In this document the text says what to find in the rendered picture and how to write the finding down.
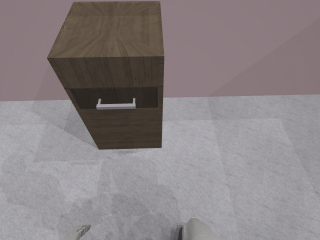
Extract right robot shin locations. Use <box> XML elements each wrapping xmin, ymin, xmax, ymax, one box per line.
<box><xmin>187</xmin><ymin>217</ymin><xmax>200</xmax><ymax>223</ymax></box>

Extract drawer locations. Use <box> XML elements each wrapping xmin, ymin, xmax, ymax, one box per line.
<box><xmin>70</xmin><ymin>86</ymin><xmax>158</xmax><ymax>110</ymax></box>

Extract left robot hand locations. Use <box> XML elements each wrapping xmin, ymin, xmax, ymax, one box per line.
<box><xmin>63</xmin><ymin>223</ymin><xmax>91</xmax><ymax>240</ymax></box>

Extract cabinet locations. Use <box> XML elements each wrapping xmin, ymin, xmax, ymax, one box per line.
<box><xmin>47</xmin><ymin>1</ymin><xmax>165</xmax><ymax>150</ymax></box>

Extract right robot thigh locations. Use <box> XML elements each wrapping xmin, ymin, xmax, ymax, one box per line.
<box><xmin>182</xmin><ymin>220</ymin><xmax>219</xmax><ymax>240</ymax></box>

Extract handle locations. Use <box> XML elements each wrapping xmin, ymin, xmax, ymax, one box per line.
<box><xmin>96</xmin><ymin>98</ymin><xmax>136</xmax><ymax>110</ymax></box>

